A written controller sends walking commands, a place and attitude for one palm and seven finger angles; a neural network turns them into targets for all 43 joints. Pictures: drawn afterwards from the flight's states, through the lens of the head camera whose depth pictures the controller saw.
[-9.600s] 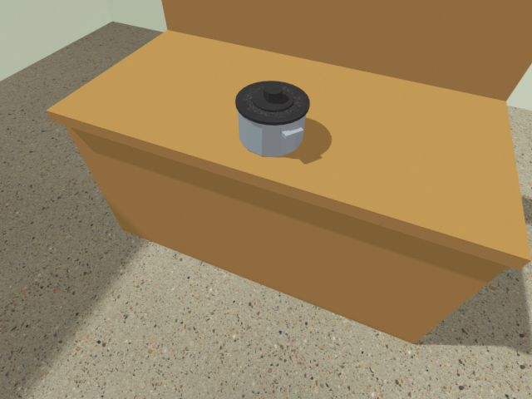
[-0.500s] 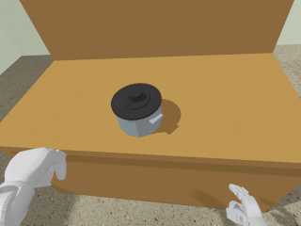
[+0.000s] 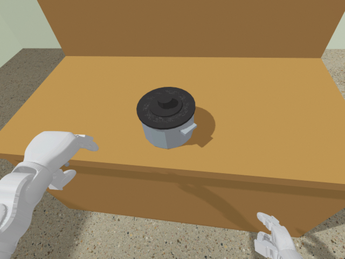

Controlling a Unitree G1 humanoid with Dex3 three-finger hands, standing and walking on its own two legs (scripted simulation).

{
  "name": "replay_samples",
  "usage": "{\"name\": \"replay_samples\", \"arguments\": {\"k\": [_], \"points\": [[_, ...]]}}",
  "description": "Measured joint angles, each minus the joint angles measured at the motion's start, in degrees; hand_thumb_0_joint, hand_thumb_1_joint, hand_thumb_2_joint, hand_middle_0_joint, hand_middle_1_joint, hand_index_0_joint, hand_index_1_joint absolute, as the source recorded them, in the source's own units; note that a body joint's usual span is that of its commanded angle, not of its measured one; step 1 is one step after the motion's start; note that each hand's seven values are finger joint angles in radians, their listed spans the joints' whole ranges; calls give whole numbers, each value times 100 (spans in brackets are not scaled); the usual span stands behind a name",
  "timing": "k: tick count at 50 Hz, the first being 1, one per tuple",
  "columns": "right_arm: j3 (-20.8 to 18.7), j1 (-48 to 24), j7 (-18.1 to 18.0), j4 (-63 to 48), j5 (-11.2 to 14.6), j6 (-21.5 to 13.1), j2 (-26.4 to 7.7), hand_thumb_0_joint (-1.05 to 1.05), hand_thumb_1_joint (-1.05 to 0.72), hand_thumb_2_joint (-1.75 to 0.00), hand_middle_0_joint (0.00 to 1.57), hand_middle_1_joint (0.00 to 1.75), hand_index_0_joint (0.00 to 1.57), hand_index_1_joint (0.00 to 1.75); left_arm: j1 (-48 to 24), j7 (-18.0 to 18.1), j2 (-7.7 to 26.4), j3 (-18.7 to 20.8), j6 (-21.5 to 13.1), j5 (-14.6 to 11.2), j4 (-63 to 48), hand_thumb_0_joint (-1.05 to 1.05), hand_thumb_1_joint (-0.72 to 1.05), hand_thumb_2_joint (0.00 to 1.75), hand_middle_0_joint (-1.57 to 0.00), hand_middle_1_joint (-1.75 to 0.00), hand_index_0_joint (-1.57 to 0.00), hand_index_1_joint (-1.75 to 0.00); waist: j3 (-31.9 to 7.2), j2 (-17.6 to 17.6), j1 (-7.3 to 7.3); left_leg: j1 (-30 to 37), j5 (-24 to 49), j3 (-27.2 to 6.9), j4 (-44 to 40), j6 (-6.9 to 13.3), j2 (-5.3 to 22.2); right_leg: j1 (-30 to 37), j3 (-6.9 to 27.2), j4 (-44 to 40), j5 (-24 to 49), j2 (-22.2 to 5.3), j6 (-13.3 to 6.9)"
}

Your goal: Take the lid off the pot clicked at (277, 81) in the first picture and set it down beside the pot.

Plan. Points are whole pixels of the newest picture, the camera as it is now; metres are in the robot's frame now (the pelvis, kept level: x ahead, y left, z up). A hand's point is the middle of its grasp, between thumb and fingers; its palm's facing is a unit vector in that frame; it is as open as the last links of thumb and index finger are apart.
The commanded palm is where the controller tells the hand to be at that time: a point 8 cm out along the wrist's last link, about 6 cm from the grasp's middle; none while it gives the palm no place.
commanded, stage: reach forward and open the fingers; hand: left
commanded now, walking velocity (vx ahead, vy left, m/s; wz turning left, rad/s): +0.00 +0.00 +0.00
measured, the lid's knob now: (165, 100) +0.56 +0.09 +0.03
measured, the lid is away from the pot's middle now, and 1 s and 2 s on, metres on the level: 0.00 0.00 0.00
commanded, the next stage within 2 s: move the open hand above the knob in 0.24 s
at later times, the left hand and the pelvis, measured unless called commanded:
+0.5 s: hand (90, 155) +0.31 +0.23 +0.09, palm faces -0.25 -0.02 -0.97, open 10.1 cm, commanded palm +0.30 +0.23 +0.17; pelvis +0.00 +0.01 +0.00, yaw +1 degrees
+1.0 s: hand (115, 126) +0.39 +0.19 +0.09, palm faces -0.29 -0.07 -0.95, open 10.1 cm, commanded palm +0.38 +0.18 +0.17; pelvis +0.02 -0.02 +0.00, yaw +0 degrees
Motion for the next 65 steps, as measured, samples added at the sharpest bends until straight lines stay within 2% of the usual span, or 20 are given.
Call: {"name": "replay_samples", "arguments": {"k": [4, 6, 10, 13, 17, 21, 25, 28, 32, 35, 39, 42, 44, 46, 49, 51, 54, 58, 61, 65], "points": [[-52, 54, 208, -133, 34, -7, -10, 1, -91, -90, 20, 30, 20, 30, -110, -37, -458, 9, 548, -226, -21, -1, -17, 129, -85, -19, -86, -18, -62, 89, -11, -30, 51, 31, -70, 52, -58, -45, 23, -45, 45, -60, 55], [-27, 18, 237, -162, 29, 21, -26, 1, -91, -90, 20, 30, 20, 30, -24, -155, -606, -237, 620, -133, -121, -1, -20, 130, -84, -15, -84, -15, -71, 114, -34, -30, 67, 57, -99, 81, -81, -59, 46, -56, 58, -86, 77], [82, -96, 79, -52, -10, -11, 3, 1, -91, -90, 20, 30, 20, 30, -386, -331, -247, -639, 258, 251, 129, 0, -23, 133, -83, -12, -84, -11, 2, 23, -34, -50, 56, 56, -45, 93, -91, -93, 44, 38, 20, -97, 67], [89, -102, 6, -14, -13, -75, 52, 1, -91, -90, 20, 30, 20, 30, -758, -245, 10, -387, 102, 154, 334, 0, -25, 134, -83, -10, -84, -10, 36, -34, -30, -46, 51, 28, -24, 78, -79, -71, 19, 37, 17, -81, 42], [6, 4, 184, -122, 30, -43, 8, 1, -91, -90, 20, 30, 20, 30, -879, -152, -248, -48, 476, -157, 401, 0, -26, 135, -83, -9, -84, -9, -78, 19, -25, -68, 66, 31, -67, 75, -90, -88, 21, -18, 44, -91, 61], [3, -11, 236, -180, 86, 61, -103, 1, -91, -90, 20, 30, 20, 30, -937, -371, -590, -536, 902, -42, 540, -1, -26, 136, -82, -9, -83, -8, -53, 62, -42, -85, 81, 29, -84, 90, -114, -124, 18, 12, 29, -115, 76], [45, -75, 58, -49, 18, -113, -96, 1, -91, -90, 20, 30, 20, 30, -1298, -530, -407, -1048, 633, 235, 506, -1, -27, 137, -83, -9, -83, -8, 64, -21, -72, -96, 69, -21, -29, 68, -114, -135, -31, 110, -28, -110, 42], [64, -75, 12, 44, 8, -145, -68, 1, -91, -90, 20, 30, 20, 30, -1704, -428, -249, -968, 508, 274, 750, 0, -27, 137, -83, -9, -84, -8, 18, -40, -104, -96, 44, -50, -1, 35, -95, -124, -56, 129, -55, -88, 15], [20, 4, 183, -3, 110, -37, -87, 1, -91, -90, 20, 30, 20, 30, -2194, -385, -531, -817, 1052, 106, 1403, 0, -27, 137, -83, -9, -84, -8, -107, 10, -132, -157, 27, -51, 12, 1, -81, -211, -53, 192, -96, -77, 1], [6, 43, 256, -89, 133, 44, -120, 1, -91, -90, 20, 30, 20, 30, -2109, -566, -786, -1052, 1290, 124, 1407, -1, -27, 137, -82, -9, -83, -8, -128, 62, -186, -161, 12, -25, 1, -4, -69, -238, -24, 205, -115, -69, -3], [69, -12, 116, -26, 72, 21, -121, 1, -91, -90, 20, 30, 20, 30, -2183, -748, -735, -1440, 928, 315, 1334, -1, -27, 137, -83, -9, -83, -8, -24, 21, -278, -129, -44, -12, 49, -27, -45, -229, -7, 287, -182, -47, -34], [98, -11, 2, 72, 62, -2, -90, 1, -91, -90, 20, 30, 20, 30, -2574, -637, -562, -1283, 667, 335, 1704, 0, -27, 137, -83, -9, -84, -8, -8, -44, -321, -123, -73, -20, 66, -64, -14, -235, -9, 322, -224, -17, -75], [72, 61, 15, 82, 85, 7, -87, 1, -91, -90, 20, 30, 20, 30, -2817, -515, -537, -1062, 741, 252, 2018, 0, -27, 137, -83, -9, -84, -8, -68, -59, -327, -148, -84, -20, 57, -90, 3, -268, -6, 326, -239, 0, -97], [21, 162, 101, 59, 132, 36, -120, 1, -91, -90, 20, 30, 20, 30, -2980, -458, -607, -958, 983, 176, 2284, 0, -27, 137, -83, -9, -84, -8, -153, -42, -317, -199, -103, -23, 66, -107, 11, -319, -7, 336, -260, 9, -108], [-34, 244, 216, 12, 190, 125, -210, 1, -91, -90, 20, 30, 20, 30, -2952, -599, -770, -1125, 1322, 170, 2397, 0, -27, 137, -82, -9, -83, -8, -213, 16, -326, -248, -147, -23, 96, -111, 16, -357, -6, 343, -292, 14, -109], [-37, 212, 200, 7, 184, 174, -259, 1, -91, -90, 20, 30, 20, 30, -2886, -769, -832, -1348, 1355, 226, 2330, -1, -27, 137, -82, -9, -83, -8, -167, 35, -359, -257, -181, -24, 132, -103, 16, -359, -7, 361, -317, 14, -107], [-32, 123, 75, 45, 129, 141, -263, 1, -91, -90, 20, 30, 20, 30, -2914, -943, -768, -1485, 1056, 253, 2072, -1, -27, 137, -83, -9, -83, -8, -37, -15, -413, -228, -214, -22, 155, -95, 14, -332, -4, 391, -351, 12, -110], [-40, 135, -9, 95, 119, 66, -219, 1, -91, -90, 20, 30, 20, 30, -3299, -710, -716, -1277, 715, 200, 2269, 0, -27, 137, -83, -9, -84, -8, -100, -85, -428, -246, -230, -23, 138, -116, 10, -356, -4, 386, -377, 8, -121], [-40, 162, 96, 109, 192, 123, -207, 1, -91, -90, 20, 30, 20, 30, -3672, -483, -828, -1180, 978, 210, 2894, 0, -27, 137, -83, -9, -84, -8, -218, -102, -410, -350, -256, 2, 166, -129, 21, -476, 23, 423, -397, 14, -123], [-92, 185, 254, 41, 215, 243, -210, 1, -91, -90, 20, 30, 20, 30, -3721, -610, -1000, -1538, 1509, 330, 2947, -1, -27, 137, -82, -9, -83, -8, -239, -73, -417, -465, -289, 14, 222, -107, 12, -582, 34, 461, -417, 4, -110]]}}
